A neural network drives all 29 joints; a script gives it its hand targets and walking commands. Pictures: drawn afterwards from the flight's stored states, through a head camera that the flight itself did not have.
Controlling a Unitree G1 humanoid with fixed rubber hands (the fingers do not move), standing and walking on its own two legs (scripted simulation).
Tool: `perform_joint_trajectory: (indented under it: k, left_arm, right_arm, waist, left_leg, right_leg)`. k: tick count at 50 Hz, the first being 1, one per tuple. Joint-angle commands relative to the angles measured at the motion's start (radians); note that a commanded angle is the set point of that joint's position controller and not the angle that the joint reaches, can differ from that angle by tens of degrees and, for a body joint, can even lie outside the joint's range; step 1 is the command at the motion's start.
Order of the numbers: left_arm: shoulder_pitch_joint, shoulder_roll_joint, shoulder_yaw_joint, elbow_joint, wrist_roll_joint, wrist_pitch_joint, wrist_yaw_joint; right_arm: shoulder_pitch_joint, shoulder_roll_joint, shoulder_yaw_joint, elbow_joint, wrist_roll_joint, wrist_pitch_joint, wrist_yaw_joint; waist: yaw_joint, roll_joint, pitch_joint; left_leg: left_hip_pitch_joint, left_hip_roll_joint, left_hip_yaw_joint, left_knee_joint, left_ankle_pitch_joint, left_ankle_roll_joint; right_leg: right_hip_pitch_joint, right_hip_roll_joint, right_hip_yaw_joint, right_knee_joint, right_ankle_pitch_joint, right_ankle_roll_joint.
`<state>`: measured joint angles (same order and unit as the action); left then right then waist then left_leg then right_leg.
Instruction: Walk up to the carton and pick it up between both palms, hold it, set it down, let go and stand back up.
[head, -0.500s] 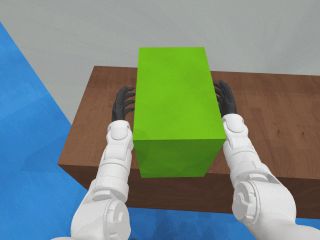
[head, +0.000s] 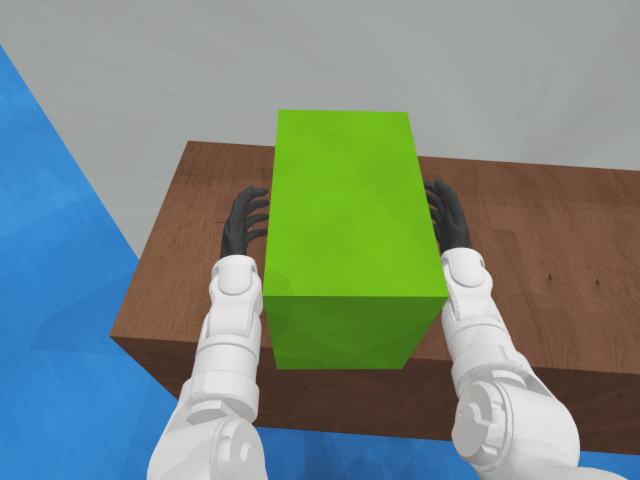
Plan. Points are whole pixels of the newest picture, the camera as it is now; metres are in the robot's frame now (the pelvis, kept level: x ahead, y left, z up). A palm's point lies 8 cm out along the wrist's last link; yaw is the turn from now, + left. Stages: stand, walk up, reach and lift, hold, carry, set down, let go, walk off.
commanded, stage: reach and lift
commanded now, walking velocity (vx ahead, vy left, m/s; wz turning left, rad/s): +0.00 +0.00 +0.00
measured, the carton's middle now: (341, 241) +0.43 +0.01 +0.00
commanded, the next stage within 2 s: none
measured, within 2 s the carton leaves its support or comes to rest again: leaves its support in 0.84 s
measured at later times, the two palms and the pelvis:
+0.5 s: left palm (237, 249) +0.37 +0.14 +0.05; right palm (452, 242) +0.40 -0.14 +0.06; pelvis +0.00 +0.00 +0.00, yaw +0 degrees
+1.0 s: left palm (218, 244) +0.35 +0.16 +0.08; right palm (444, 236) +0.39 -0.12 +0.09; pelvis -0.01 +0.01 +0.00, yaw +1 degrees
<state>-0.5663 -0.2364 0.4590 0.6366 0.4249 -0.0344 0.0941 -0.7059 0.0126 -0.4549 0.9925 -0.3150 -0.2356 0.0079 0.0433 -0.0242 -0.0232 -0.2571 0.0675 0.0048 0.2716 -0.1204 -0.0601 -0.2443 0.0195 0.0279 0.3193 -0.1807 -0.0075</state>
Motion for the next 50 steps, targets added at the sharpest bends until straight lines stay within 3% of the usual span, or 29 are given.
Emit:
perform_joint_trajectory:
  k: [1, 19, 24, 31, 39, 50]
  left_arm:
    - [-0.44, -0.399, -0.275, 0.007, 0.013, -0.01, -0.07]
    - [-0.474, -0.402, -0.284, 0.015, 0.006, -0.028, -0.06]
    - [-0.486, -0.417, -0.331, -0.003, -0.014, -0.028, -0.055]
    - [-0.508, -0.424, -0.392, -0.011, -0.05, -0.008, -0.059]
    - [-0.571, -0.462, -0.497, -0.061, -0.103, 0.017, -0.061]
    - [-0.605, -0.446, -0.547, -0.136, -0.137, 0.137, -0.1]
  right_arm:
    - [-0.458, 0.456, 0.244, -0.048, -0.036, -0.078, 0.118]
    - [-0.47, 0.476, 0.252, -0.041, -0.029, -0.086, 0.105]
    - [-0.481, 0.486, 0.296, -0.062, -0.007, -0.094, 0.091]
    - [-0.507, 0.505, 0.387, -0.1, 0.057, -0.082, 0.063]
    - [-0.559, 0.534, 0.511, -0.18, 0.152, -0.051, 0.029]
    - [-0.559, 0.555, 0.594, -0.249, 0.26, 0.08, -0.008]
  waist:
    - [0.018, -0.02, -0.426]
    - [0.017, -0.027, -0.447]
    - [0.012, -0.025, -0.479]
    - [0.011, -0.021, -0.503]
    - [-0.016, 0.003, -0.569]
    - [-0.048, -0.01, -0.433]
  left_leg:
    - [0.193, -0.06, 0.127, 0.033, 0.269, 0.05]
    - [0.2, -0.056, 0.127, 0.03, 0.24, 0.054]
    - [0.203, -0.055, 0.126, 0.039, 0.273, 0.049]
    - [0.198, -0.061, 0.123, 0.037, 0.274, 0.05]
    - [0.258, -0.062, 0.09, 0.063, 0.317, 0.039]
    - [0.297, -0.075, 0.051, 0.034, 0.222, 0.043]
  right_leg:
    - [0.169, 0.007, -0.122, 0.023, 0.474, 0.059]
    - [0.138, 0.012, -0.121, 0.009, 0.42, 0.059]
    - [0.159, 0.017, -0.124, 0.015, 0.483, 0.059]
    - [0.212, 0.015, -0.119, 0.016, 0.543, 0.06]
    - [0.227, 0.02, -0.115, 0.006, 0.556, 0.055]
    - [0.252, 0.019, -0.101, -0.042, 0.405, 0.063]
